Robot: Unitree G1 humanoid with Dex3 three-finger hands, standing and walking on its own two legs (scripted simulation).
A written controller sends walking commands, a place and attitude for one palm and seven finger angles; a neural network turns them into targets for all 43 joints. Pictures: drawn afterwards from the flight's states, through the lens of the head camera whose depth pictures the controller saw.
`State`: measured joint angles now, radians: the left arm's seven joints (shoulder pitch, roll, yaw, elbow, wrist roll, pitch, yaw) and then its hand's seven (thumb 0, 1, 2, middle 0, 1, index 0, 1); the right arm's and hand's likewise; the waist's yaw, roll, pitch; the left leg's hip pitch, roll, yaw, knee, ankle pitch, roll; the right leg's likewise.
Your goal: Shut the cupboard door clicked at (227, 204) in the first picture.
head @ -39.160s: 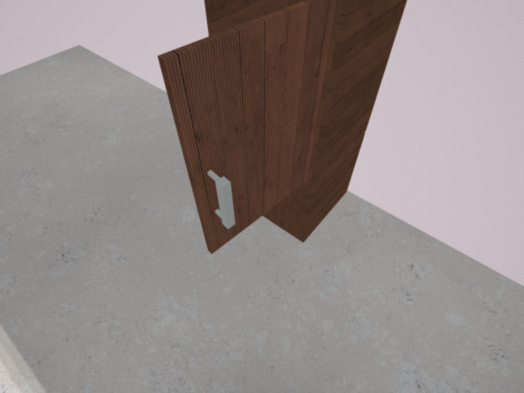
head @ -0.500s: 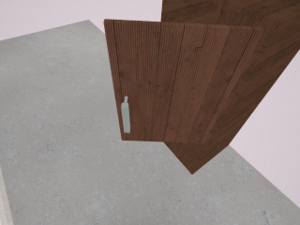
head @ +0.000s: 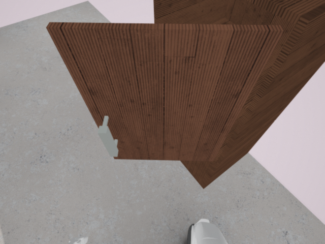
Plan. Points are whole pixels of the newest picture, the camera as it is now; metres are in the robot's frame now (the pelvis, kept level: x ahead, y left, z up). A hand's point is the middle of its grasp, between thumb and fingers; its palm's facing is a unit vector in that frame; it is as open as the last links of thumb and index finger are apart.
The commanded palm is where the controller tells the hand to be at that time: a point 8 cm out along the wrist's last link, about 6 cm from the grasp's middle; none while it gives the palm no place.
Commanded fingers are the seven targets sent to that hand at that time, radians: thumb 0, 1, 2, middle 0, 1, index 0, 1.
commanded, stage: come to a stop and stand still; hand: left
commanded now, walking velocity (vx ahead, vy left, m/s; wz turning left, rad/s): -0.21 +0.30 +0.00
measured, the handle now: (110, 137) +0.42 +0.19 -0.08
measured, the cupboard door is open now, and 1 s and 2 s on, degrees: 53 53 53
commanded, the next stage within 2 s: look again from close up in 1.54 s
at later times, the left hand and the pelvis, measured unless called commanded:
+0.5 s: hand out of the picture +0.03 +0.18 -0.17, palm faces +0.14 -0.96 -0.22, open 7.4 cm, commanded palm none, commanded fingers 0.00 0.90 0.90 -0.20 -0.30 -0.20 -0.30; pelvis -0.01 -0.02 +0.01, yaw +3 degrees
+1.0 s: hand out of the picture +0.03 +0.15 -0.16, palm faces +0.02 -0.98 -0.21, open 7.3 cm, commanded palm none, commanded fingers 0.00 0.90 0.90 -0.20 -0.30 -0.20 -0.30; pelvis -0.03 -0.04 +0.02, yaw +0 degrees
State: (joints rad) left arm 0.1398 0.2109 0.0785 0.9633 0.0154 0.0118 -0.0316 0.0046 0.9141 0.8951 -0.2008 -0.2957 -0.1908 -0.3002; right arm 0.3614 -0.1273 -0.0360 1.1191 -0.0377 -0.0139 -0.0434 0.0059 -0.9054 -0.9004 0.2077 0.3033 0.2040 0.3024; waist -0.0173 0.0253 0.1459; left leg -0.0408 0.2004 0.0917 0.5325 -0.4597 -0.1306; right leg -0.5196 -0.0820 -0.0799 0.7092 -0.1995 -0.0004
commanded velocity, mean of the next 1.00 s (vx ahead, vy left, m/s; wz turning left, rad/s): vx -0.01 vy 0.04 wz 0.00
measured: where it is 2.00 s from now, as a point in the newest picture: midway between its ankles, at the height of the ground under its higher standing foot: outside the picture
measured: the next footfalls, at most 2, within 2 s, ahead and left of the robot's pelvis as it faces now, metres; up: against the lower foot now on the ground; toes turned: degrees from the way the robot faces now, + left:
right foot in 0.02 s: +0.16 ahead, -0.15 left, +0.00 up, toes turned -7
left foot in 0.50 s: -0.01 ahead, +0.09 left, +0.00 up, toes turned +2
